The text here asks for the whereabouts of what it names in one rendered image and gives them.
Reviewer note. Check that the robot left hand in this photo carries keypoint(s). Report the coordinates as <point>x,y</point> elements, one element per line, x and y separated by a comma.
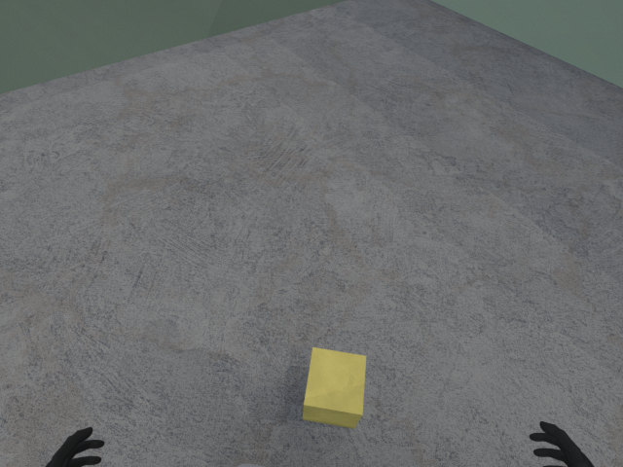
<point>75,444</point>

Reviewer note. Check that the carton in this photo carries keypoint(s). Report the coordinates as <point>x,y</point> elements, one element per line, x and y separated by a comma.
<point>335,388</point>

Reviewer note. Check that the robot right hand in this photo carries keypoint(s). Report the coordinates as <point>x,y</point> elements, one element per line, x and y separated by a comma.
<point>568,451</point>

